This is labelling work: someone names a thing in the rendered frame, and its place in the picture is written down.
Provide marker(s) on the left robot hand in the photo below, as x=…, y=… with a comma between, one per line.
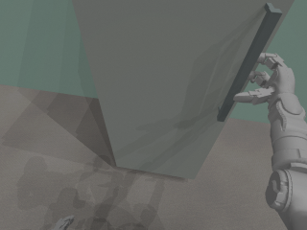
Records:
x=63, y=223

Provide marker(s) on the fridge door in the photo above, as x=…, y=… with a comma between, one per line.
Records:
x=162, y=68

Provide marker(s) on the handle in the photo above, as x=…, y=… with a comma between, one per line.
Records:
x=261, y=38

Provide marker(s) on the robot right upper arm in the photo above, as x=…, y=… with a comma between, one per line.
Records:
x=286, y=193

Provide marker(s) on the robot right forearm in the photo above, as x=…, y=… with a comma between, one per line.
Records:
x=288, y=133

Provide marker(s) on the right robot hand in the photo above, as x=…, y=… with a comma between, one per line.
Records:
x=281, y=81

